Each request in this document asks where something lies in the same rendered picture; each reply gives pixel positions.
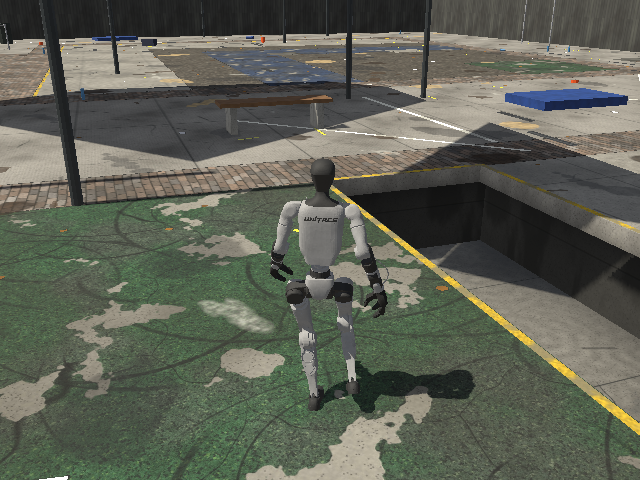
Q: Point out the robot left foot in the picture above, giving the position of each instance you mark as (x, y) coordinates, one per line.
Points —
(314, 402)

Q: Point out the robot left upper arm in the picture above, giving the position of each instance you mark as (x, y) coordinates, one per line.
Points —
(290, 211)

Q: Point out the right robot forearm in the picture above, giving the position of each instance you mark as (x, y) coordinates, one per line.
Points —
(372, 272)

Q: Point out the robot right upper arm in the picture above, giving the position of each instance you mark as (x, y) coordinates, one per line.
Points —
(353, 213)

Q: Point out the right robot shin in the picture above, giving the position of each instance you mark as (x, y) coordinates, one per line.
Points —
(349, 349)

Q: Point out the left robot forearm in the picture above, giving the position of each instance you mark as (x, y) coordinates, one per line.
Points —
(276, 259)

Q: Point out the right robot hand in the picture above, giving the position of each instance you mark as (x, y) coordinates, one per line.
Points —
(381, 303)

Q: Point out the left robot hand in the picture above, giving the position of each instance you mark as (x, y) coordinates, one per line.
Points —
(276, 275)

